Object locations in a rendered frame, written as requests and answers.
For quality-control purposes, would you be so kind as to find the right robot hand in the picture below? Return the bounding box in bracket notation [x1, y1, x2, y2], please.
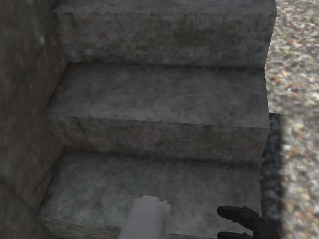
[209, 206, 280, 239]

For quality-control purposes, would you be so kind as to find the robot left thigh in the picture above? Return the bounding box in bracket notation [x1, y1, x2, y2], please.
[118, 195, 171, 239]

